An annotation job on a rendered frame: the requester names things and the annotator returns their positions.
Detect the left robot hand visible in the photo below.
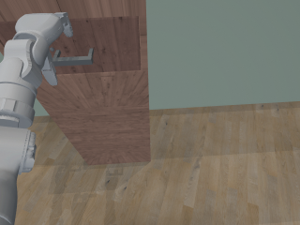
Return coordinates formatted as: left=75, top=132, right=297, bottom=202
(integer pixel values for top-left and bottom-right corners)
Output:
left=15, top=12, right=73, bottom=86

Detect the handle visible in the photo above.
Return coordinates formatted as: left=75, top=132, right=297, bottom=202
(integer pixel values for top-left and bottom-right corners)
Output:
left=52, top=48, right=94, bottom=67

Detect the robot left forearm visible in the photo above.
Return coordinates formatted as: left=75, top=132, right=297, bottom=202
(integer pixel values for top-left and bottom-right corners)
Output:
left=0, top=30, right=50, bottom=128

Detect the drawer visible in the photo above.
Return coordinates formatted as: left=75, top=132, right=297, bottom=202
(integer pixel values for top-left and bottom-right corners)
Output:
left=0, top=16, right=141, bottom=76

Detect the robot left upper arm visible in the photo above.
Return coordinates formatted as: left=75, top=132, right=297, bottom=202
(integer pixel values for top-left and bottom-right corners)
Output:
left=0, top=126, right=37, bottom=225

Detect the cabinet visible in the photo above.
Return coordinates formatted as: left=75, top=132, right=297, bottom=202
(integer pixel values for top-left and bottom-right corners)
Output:
left=0, top=0, right=151, bottom=166

